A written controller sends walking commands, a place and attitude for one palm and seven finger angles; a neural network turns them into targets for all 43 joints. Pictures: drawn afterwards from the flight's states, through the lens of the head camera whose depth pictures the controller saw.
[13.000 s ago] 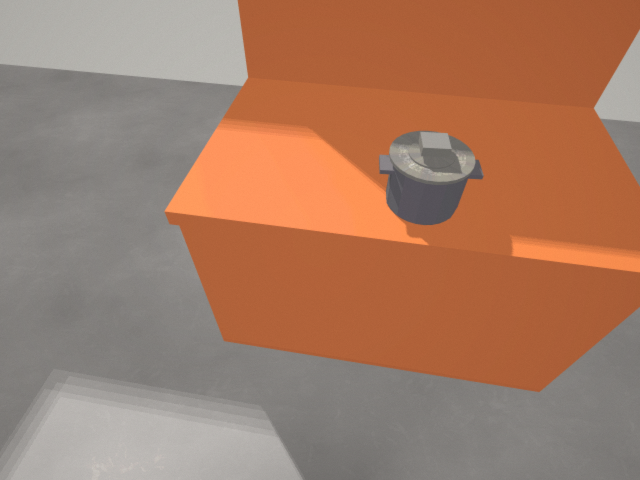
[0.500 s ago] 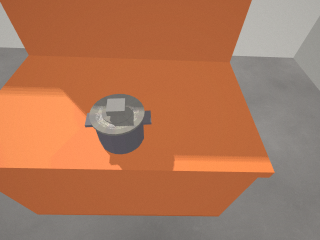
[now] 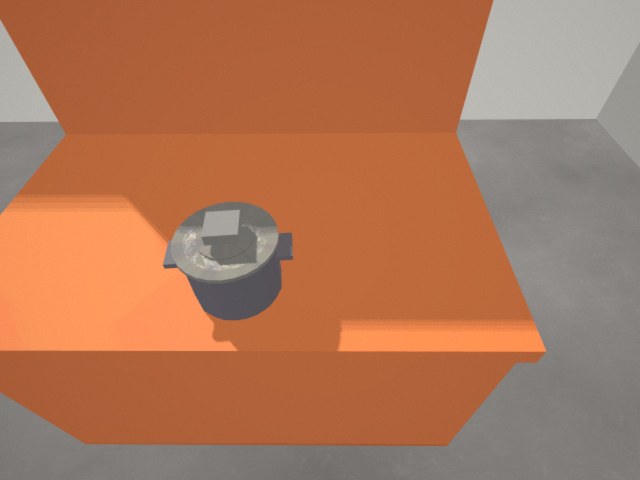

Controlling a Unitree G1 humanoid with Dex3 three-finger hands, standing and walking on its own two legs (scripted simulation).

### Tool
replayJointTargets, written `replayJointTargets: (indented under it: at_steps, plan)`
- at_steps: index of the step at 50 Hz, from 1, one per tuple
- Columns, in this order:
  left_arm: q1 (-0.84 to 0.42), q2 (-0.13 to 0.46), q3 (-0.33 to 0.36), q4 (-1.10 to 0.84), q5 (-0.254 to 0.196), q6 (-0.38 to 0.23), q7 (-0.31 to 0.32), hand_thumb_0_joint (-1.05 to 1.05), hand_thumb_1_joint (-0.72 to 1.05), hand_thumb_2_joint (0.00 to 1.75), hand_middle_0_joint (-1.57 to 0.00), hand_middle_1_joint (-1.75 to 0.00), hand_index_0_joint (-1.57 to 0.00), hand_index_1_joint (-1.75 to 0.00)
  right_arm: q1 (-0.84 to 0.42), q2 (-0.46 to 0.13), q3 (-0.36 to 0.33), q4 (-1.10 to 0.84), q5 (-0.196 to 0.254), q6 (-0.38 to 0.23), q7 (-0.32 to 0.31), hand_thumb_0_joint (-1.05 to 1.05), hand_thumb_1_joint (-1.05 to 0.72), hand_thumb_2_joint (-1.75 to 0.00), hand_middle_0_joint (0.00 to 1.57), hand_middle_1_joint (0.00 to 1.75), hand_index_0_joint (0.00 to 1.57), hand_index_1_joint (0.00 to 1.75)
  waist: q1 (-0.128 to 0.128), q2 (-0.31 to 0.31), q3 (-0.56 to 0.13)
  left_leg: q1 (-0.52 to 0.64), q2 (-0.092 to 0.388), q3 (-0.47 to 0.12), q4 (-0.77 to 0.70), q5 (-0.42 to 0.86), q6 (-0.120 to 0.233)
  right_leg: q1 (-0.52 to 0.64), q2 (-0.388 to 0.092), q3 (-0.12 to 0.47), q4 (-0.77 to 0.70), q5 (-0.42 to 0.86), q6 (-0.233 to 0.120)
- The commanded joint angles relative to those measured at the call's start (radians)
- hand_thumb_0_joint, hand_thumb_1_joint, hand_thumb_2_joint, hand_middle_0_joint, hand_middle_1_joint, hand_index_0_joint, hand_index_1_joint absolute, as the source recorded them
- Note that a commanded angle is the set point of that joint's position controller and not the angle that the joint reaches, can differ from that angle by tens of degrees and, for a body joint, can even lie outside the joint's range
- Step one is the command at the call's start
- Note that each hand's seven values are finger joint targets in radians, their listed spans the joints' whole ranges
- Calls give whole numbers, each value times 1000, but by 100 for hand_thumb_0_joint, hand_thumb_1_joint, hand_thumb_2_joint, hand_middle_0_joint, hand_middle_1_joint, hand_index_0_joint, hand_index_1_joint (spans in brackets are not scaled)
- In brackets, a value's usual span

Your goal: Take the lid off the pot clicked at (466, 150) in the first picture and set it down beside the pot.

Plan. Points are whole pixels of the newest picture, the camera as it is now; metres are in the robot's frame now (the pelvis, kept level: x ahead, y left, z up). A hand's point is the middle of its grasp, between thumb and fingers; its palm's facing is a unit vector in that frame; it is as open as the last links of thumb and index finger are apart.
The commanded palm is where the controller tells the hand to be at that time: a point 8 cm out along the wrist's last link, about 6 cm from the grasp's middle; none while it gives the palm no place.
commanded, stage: come to a stop and stand still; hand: left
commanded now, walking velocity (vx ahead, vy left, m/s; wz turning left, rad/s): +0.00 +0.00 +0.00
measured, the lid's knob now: (222, 227) +0.46 +0.18 +0.05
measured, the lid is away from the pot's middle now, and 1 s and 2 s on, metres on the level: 0.00 0.00 0.00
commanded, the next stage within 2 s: look again from close up in 0.56 s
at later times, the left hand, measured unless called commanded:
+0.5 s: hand out of the picture +0.02 +0.13 -0.16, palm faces +0.01 -0.97 -0.24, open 7.3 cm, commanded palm none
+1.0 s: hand out of the picture +0.00 +0.14 -0.17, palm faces +0.01 -0.98 -0.20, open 7.4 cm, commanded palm none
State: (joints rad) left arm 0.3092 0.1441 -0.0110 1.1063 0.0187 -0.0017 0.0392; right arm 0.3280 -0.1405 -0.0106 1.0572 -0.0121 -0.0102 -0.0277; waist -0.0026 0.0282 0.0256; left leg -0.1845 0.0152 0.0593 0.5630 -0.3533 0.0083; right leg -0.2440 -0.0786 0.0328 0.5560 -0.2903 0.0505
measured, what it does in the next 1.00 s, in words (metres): stands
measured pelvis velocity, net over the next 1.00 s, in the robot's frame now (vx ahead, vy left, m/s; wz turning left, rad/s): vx -0.01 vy -0.03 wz -0.01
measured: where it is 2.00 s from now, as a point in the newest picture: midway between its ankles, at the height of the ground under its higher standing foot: outside the picture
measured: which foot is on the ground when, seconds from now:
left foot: down 0.00-1.00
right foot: down 0.00-1.00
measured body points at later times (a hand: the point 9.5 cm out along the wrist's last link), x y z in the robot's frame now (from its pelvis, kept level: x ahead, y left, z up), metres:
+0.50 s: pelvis +0.00 -0.05 +0.00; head +0.01 -0.07 +0.45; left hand +0.02 +0.18 -0.14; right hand -0.01 -0.28 -0.16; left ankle -0.03 +0.11 -0.73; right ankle +0.01 -0.17 -0.73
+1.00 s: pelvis -0.01 -0.03 +0.01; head +0.01 -0.04 +0.46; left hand +0.00 +0.19 -0.15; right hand -0.02 -0.24 -0.16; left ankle -0.03 +0.11 -0.73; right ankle +0.01 -0.17 -0.73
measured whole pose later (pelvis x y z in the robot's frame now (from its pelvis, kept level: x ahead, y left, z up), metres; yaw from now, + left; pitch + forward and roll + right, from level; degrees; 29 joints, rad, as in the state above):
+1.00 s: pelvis -0.01 -0.03 +0.01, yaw +0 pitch -1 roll +1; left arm 0.27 0.16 0.00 1.09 0.02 -0.01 0.03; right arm 0.31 -0.13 0.00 1.11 -0.01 -0.03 -0.02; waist 0.00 0.00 0.04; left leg -0.17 0.05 0.05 0.47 -0.29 -0.04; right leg -0.25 -0.04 0.02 0.52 -0.25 0.03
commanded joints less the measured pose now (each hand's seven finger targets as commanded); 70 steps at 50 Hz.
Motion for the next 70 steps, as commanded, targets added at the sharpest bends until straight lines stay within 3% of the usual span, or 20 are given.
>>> replayJointTargets:
  at_steps: [1,6,10,13,22,31,38,56,70]
  plan:
    - [30,98,13,-44,-1,-18,-2,0,90,90,-20,-30,-20,-30,25,-100,-19,-84,2,-13,0,0,-90,-90,20,30,20,30,-8,-104,107,-75,80,-93,-146,118,22,-90,-14,25,-102,70,-79]
    - [31,135,21,-63,-2,-20,-3,0,90,90,-20,-30,-20,-30,30,-104,-17,-78,-1,-11,7,0,-90,-90,20,30,20,30,-8,-69,108,-59,61,-65,-152,79,12,-113,-17,56,-131,1,-78]
    - [24,154,27,-78,-2,-24,-6,0,90,90,-20,-30,-20,-30,38,-105,-15,-76,-2,-8,9,0,-90,-90,20,30,20,30,-12,-128,64,-22,55,-39,-136,76,5,-110,-29,78,-161,-7,-86]
    - [17,159,30,-87,-2,-27,-4,0,90,90,-20,-30,-20,-30,36,-111,-14,-67,-3,-9,10,0,-90,-90,20,30,20,30,-14,-115,38,-13,54,-35,-123,110,-3,-91,-36,92,-160,47,-90]
    - [10,158,33,-86,-5,-31,-5,0,90,90,-20,-30,-20,-30,47,-109,-10,-28,0,-18,4,0,-90,-90,20,30,20,30,-7,-67,-9,4,74,-32,-133,221,-12,-12,-34,60,-127,246,-92]
    - [0,152,29,-76,-5,-23,-7,0,90,90,-20,-30,-20,-30,56,-102,-7,5,1,-17,3,0,-90,-90,20,30,20,30,-2,-39,45,-14,77,-32,-153,191,-12,-33,-21,48,-154,155,-88]
    - [6,139,29,-65,-4,-22,-7,0,90,90,-20,-30,-20,-30,64,-95,-6,20,3,-24,1,0,-90,-90,20,30,20,30,-2,-42,23,-4,84,-38,-165,209,-5,-15,-16,39,-142,171,-85]
    - [47,108,26,-42,1,-19,-5,0,90,90,-20,-30,-20,-30,68,-77,-9,40,8,-32,-1,0,-90,-90,20,30,20,30,5,-16,55,-26,89,-49,-183,188,10,-25,-9,29,-135,150,-75]
    - [71,94,22,-30,2,-20,-3,0,90,90,-20,-30,-20,-30,76,-59,-12,50,11,-31,-1,0,-90,-90,20,30,20,30,6,-40,56,-23,87,-48,-188,159,16,-29,-10,30,-144,137,-73]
